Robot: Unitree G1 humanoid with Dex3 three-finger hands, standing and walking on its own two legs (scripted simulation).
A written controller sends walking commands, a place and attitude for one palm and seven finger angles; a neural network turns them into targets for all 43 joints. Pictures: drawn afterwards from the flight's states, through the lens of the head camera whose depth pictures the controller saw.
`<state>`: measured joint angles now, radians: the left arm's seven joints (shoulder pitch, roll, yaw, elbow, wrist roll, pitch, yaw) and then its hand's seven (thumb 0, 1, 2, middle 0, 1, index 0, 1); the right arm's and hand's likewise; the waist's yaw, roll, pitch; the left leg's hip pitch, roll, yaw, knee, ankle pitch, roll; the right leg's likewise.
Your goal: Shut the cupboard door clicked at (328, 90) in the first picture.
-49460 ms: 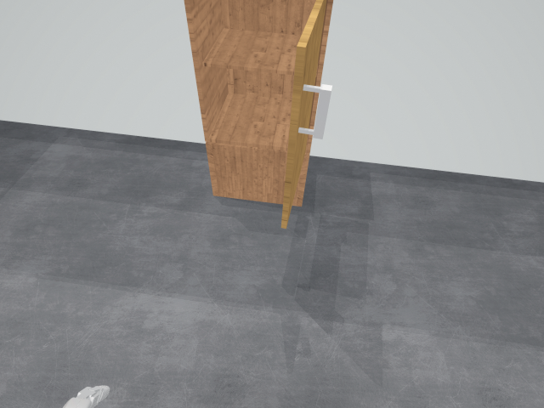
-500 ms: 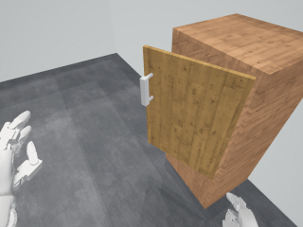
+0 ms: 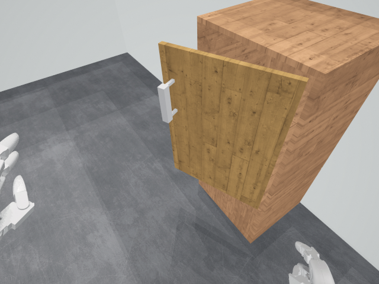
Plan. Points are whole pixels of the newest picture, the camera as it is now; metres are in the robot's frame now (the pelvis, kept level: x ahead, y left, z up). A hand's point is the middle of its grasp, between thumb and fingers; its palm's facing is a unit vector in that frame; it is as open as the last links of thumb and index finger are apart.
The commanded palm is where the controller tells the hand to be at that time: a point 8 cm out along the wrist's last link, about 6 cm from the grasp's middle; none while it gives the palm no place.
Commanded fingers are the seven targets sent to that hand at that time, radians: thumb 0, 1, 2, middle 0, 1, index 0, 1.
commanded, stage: step back with the hand held close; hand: left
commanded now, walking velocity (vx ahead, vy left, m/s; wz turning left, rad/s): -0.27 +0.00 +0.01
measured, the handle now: (169, 100) +0.65 +0.11 +0.03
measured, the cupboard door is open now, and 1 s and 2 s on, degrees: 23 23 23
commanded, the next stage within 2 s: stop stepping back and stand still in 1.04 s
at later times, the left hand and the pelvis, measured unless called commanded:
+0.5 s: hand out of the picture +0.12 +0.29 +0.17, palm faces +0.49 -0.75 -0.45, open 7.4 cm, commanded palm +0.05 +0.31 +0.18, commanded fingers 0.00 0.90 0.90 -0.20 -0.30 -0.20 -0.30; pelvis -0.08 +0.01 -0.02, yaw +2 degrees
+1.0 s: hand out of the picture +0.02 +0.33 +0.19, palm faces +0.60 -0.71 -0.37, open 7.4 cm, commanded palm -0.03 +0.33 +0.18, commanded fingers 0.00 0.90 0.90 -0.20 -0.30 -0.20 -0.30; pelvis -0.16 +0.02 -0.01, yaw +3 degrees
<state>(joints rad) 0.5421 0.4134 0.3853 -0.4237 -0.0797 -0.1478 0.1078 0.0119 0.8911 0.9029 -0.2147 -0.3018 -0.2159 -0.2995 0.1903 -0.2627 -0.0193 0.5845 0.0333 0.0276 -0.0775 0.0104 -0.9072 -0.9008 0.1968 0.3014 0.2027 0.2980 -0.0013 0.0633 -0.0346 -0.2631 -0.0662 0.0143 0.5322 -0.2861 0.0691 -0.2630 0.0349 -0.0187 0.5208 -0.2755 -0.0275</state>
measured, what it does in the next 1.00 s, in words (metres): walks backwards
